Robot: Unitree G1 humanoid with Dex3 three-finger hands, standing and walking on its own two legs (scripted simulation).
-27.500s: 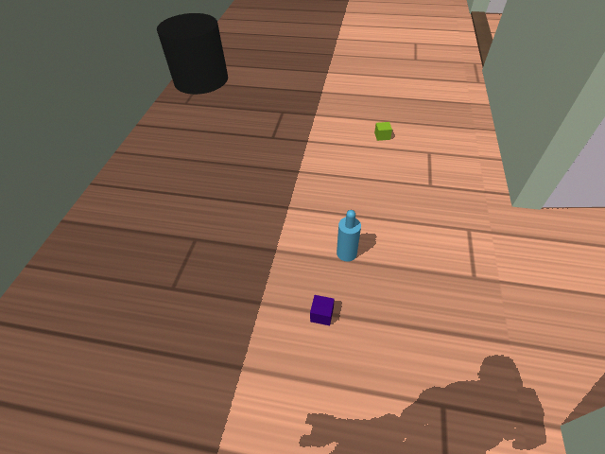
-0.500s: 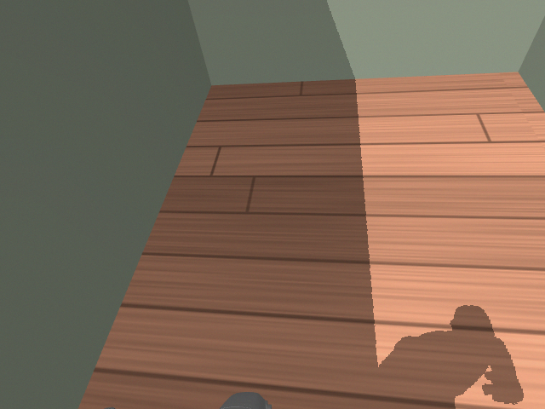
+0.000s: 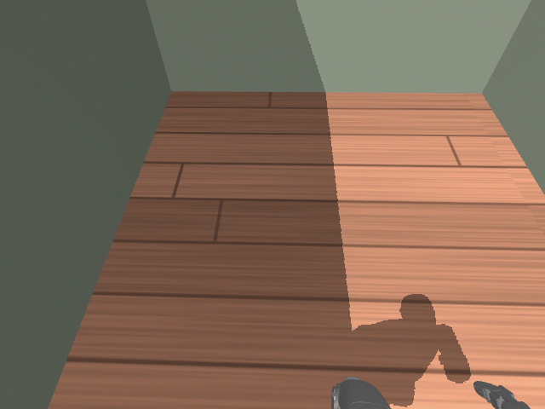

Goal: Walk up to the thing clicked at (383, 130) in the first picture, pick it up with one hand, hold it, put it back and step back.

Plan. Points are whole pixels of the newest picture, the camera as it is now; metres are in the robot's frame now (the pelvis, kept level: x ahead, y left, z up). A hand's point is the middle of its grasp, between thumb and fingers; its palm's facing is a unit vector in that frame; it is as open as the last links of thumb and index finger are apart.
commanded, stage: walk up
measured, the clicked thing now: out of the picture -1.03 -0.63 -0.74
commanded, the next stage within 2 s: none
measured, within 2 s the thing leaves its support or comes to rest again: neither
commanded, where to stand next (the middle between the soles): +0.29 +0.03 m, yaw -79 degrees
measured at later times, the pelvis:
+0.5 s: pelvis +0.18 +0.02 -0.02, yaw -24 degrees
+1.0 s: pelvis +0.26 +0.15 -0.02, yaw -52 degrees
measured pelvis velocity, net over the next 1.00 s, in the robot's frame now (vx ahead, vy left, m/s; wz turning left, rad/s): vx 0.26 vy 0.15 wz -0.90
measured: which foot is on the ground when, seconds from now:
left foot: down 0.00-0.18, up 0.20-0.62, down 0.64-1.00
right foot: up 0.00-0.16, down 0.18-0.64, up 0.66-1.00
